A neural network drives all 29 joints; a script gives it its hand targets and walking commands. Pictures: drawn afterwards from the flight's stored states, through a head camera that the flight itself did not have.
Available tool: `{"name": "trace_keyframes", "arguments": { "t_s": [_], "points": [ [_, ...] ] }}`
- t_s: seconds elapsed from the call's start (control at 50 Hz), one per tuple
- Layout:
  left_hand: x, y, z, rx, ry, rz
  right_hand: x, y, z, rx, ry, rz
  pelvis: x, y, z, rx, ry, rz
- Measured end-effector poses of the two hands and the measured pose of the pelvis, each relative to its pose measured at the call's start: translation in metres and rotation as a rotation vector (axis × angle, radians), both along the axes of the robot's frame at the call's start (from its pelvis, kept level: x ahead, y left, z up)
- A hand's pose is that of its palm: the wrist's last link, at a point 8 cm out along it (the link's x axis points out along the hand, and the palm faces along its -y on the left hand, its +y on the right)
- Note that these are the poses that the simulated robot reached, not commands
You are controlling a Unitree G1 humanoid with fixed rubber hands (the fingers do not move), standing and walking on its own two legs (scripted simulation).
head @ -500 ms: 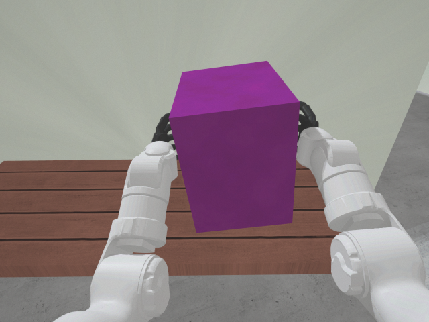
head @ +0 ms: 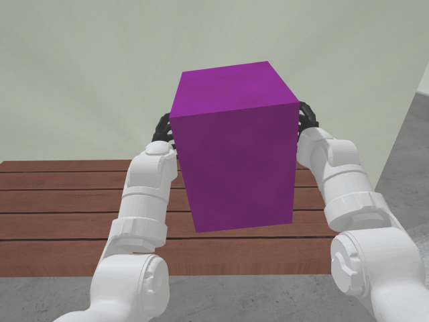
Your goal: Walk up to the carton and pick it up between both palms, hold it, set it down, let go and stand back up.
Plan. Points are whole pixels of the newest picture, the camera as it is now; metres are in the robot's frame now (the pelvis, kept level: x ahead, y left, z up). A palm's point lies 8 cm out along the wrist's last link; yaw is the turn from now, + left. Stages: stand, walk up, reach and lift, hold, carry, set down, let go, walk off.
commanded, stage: hold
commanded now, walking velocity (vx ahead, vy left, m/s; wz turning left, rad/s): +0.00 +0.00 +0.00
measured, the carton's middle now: (233, 142) +0.41 +0.01 +0.22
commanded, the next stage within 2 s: none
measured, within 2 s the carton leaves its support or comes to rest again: neither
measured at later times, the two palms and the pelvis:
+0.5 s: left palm (162, 150) +0.37 +0.14 +0.23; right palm (307, 138) +0.39 -0.12 +0.24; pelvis +0.00 +0.00 +0.00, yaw +0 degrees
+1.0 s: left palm (162, 150) +0.37 +0.14 +0.23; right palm (306, 139) +0.39 -0.12 +0.24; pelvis +0.00 +0.00 +0.00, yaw +0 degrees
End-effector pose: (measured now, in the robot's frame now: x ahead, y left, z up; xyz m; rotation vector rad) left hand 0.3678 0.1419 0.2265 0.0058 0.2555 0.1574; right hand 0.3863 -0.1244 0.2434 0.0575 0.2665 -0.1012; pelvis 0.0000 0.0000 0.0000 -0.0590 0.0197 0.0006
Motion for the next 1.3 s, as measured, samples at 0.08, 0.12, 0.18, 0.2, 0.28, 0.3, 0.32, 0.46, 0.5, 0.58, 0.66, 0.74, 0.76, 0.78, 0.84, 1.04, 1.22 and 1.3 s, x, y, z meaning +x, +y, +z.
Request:
{"name": "trace_keyframes", "arguments": {
  "t_s": [0.08,0.12,0.18,0.2,0.28,0.3,0.32,0.46,0.5,0.58,0.66,0.74,0.76,0.78,0.84,1.04,1.22,1.3],
  "points": [
    [0.0,0.0,0.0002,0.0,0.0,0.0,0.0,0.0,0.0001,0.0,0.0,0.0,0.0,0.0,0.0,0.0,0.0,0.0],
    [-0.0001,0.0,0.0002,0.0,0.0,0.0,0.0,0.0,0.0001,0.0,0.0,0.0,0.0,0.0,0.0,0.0,0.0,0.0],
    [0.0,0.0,0.0004,0.0,-0.001,0.0,0.0,0.0,0.0001,0.0,0.0,0.0,0.0,0.0,0.0,0.0,0.0,0.0],
    [0.0,0.0,0.0004,0.001,-0.001,0.0,0.0,0.0,0.0001,0.0,0.0,0.0,0.0,0.0,0.0,0.0,0.0,0.0],
    [0.0001,0.0,0.0003,0.001,-0.001,0.0,0.0001,0.0,0.0,0.0,0.0,0.0,0.0001,0.0,0.0,0.0,0.0,0.0],
    [0.0001,0.0,0.0003,0.001,-0.001,0.0,0.0001,0.0,0.0,0.0,0.0,0.0,0.0001,0.0,0.0,0.0,0.0,0.0],
    [0.0001,0.0,0.0004,0.001,-0.001,0.0,0.0002,0.0,0.0,0.0,0.0,0.0,0.0001,-0.0001,0.0,0.0,0.0,0.0],
    [0.0006,0.0001,0.0006,0.002,-0.001,0.0,0.0006,0.0,-0.0004,0.0,0.0,0.0,0.0002,-0.0001,0.0,0.0,0.0,0.0],
    [0.0006,0.0001,0.0006,0.002,-0.001,0.0,0.0006,0.0,-0.0004,0.0,0.0,0.0,0.0002,-0.0001,0.0,0.0,0.0,0.0],
    [0.0004,0.0001,0.0011,0.001,-0.003,0.0,0.0004,0.0001,0.0,0.0,-0.001,0.0,0.0002,-0.0001,0.0,0.0,0.0,0.0],
    [0.0004,0.0002,0.0009,0.003,-0.002,0.0,0.0004,0.0001,-0.0004,0.0,0.0,0.0,0.0,-0.0001,0.0,0.0,0.0,0.001],
    [0.0008,0.0002,0.0004,0.003,-0.001,0.0,0.0009,0.0001,-0.001,0.0,0.001,0.0,0.0001,-0.0001,0.0,0.0,0.0,0.001],
    [0.0009,0.0002,0.0003,0.003,-0.001,0.0,0.001,0.0001,-0.0011,0.0,0.002,0.0,0.0002,-0.0001,0.0,0.0,0.0,0.001],
    [0.001,0.0002,0.0003,0.003,0.0,0.0,0.0011,0.0001,-0.0011,0.0,0.002,0.0,0.0002,-0.0001,0.0,0.0,0.0,0.001],
    [0.0011,0.0002,0.0003,0.002,0.0,0.0,0.0011,0.0001,-0.0011,0.0,0.002,0.0,0.0003,-0.0001,0.0,0.0,0.0,0.001],
    [0.0008,0.0003,0.0005,0.002,-0.001,0.0,0.0009,0.0002,-0.001,0.0,0.002,0.0,0.0001,-0.0001,0.0,0.0,0.0,0.001],
    [0.0012,0.0003,0.0001,0.002,0.0,0.0,0.0013,0.0002,-0.0016,0.0,0.004,0.0,0.0003,-0.0001,0.0,0.0,0.0,0.001],
    [0.0009,0.0003,0.0013,0.0,-0.003,0.001,0.0011,0.0002,-0.0006,0.0,0.0,0.0,0.0004,-0.0001,0.0,0.0,0.0,0.001]
  ]
}}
